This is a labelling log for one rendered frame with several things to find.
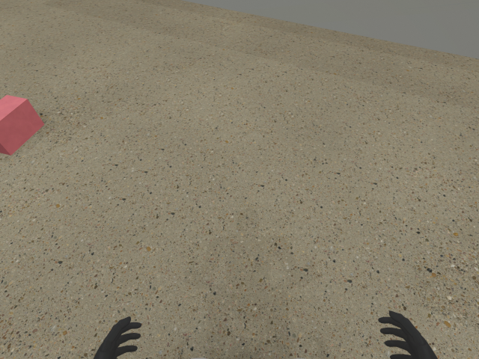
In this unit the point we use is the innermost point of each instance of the left robot hand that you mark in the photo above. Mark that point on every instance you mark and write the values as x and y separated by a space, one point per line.
109 348

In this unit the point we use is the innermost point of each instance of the right robot hand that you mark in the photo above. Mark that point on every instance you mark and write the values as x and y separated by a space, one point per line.
414 343

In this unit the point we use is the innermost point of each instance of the carton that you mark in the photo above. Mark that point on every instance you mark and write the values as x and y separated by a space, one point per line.
18 122

